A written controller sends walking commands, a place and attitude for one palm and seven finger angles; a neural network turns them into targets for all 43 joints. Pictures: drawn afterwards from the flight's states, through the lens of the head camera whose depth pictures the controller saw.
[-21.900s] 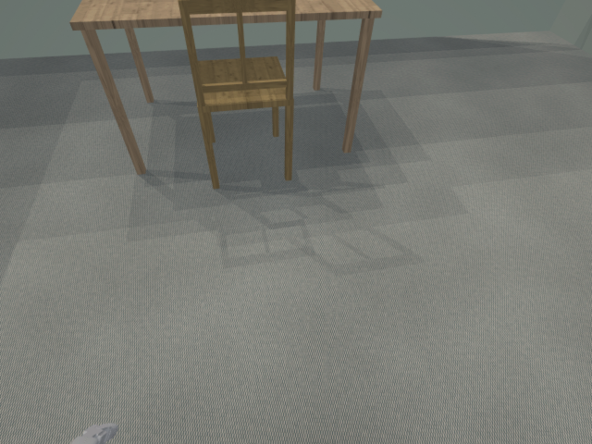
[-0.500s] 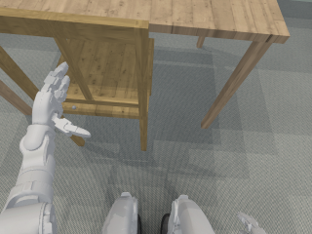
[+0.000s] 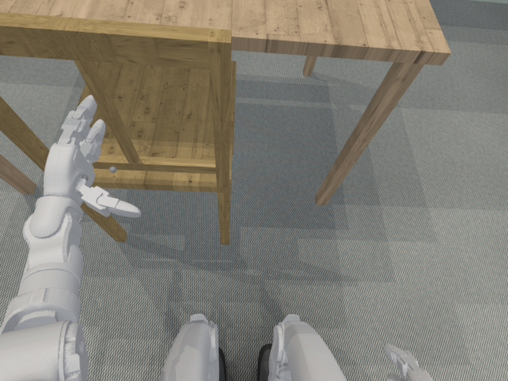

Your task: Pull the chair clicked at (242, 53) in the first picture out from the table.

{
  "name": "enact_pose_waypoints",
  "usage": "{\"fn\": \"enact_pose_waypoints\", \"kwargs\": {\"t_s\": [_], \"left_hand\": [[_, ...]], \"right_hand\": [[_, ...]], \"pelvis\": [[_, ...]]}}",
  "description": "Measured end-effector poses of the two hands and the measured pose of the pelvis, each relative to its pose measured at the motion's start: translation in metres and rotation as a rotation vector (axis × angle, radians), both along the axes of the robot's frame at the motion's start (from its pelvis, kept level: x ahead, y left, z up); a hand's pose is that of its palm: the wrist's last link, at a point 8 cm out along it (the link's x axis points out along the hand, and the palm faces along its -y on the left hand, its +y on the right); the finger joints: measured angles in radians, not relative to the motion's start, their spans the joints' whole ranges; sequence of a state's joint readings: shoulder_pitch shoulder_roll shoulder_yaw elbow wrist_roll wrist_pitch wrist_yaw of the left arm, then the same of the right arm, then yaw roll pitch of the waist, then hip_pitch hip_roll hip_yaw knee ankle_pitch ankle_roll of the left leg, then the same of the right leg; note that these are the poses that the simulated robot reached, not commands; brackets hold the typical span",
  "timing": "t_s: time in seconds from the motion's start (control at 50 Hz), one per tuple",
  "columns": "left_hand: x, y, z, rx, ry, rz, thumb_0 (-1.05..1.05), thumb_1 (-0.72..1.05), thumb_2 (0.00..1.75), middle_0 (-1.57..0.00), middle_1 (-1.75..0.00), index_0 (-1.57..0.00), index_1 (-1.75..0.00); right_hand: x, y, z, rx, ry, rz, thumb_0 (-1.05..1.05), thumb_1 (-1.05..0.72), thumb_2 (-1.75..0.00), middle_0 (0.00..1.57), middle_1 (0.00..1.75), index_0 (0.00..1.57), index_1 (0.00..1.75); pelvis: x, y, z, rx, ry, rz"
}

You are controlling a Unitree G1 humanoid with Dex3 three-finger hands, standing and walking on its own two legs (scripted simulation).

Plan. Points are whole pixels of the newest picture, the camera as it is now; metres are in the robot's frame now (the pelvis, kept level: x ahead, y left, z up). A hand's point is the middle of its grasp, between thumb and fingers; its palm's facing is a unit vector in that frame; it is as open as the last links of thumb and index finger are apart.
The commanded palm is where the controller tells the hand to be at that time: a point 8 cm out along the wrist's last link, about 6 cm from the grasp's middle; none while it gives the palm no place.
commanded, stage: aim the fingers beside a spindle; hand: left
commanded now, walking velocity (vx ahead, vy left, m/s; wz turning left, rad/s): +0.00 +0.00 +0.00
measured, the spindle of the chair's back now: (113, 118) +0.53 +0.24 +0.02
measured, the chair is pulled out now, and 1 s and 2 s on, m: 0.00 0.00 0.00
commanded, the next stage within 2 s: none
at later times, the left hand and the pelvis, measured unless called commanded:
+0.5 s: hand (105, 187) +0.39 +0.22 +0.02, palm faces -0.01 -1.00 -0.03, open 16.9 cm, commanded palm +0.38 +0.26 +0.03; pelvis +0.03 +0.01 +0.02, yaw +0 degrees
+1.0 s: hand (107, 199) +0.37 +0.21 +0.03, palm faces -0.01 -1.00 -0.05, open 16.9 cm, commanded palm +0.35 +0.26 +0.03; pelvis +0.02 +0.00 +0.01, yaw +1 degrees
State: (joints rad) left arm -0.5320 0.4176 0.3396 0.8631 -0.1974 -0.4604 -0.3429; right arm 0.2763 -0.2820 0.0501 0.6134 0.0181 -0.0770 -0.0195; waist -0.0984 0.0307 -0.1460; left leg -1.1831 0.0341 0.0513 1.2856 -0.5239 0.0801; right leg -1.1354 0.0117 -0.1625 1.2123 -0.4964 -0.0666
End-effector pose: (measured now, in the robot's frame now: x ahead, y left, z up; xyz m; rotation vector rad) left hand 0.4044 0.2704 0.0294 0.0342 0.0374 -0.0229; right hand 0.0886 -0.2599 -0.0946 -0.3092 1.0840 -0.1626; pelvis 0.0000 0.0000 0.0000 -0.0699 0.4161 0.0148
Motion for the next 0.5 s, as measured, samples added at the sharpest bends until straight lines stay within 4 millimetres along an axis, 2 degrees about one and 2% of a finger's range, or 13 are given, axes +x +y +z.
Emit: {"fn": "enact_pose_waypoints", "kwargs": {"t_s": [0.18,0.34,0.5], "left_hand": [[-0.005,0.005,-0.003,0.005,0.022,0.012,-0.01,-0.50,0.30,-0.06,-0.08,-0.07,-0.08],[-0.020,0.006,0.000,0.003,0.020,0.006,-0.01,-0.50,0.30,-0.06,-0.08,-0.06,-0.08],[-0.031,0.006,-0.002,0.002,0.025,0.010,-0.01,-0.50,0.30,-0.06,-0.08,-0.06,-0.08]], "right_hand": [[0.011,0.011,0.005,0.024,0.013,-0.014,0.01,-0.91,-0.90,0.20,0.30,0.21,0.30],[0.040,0.018,0.012,0.033,-0.026,0.007,0.01,-0.90,-0.90,0.20,0.30,0.21,0.30],[0.069,0.021,0.015,0.026,-0.082,0.047,0.01,-0.91,-0.90,0.20,0.30,0.21,0.30]], "pelvis": [[0.015,0.008,0.008,0.002,0.008,-0.009],[0.028,0.012,0.015,-0.001,0.004,-0.004],[0.030,0.013,0.015,-0.004,0.001,0.007]]}}
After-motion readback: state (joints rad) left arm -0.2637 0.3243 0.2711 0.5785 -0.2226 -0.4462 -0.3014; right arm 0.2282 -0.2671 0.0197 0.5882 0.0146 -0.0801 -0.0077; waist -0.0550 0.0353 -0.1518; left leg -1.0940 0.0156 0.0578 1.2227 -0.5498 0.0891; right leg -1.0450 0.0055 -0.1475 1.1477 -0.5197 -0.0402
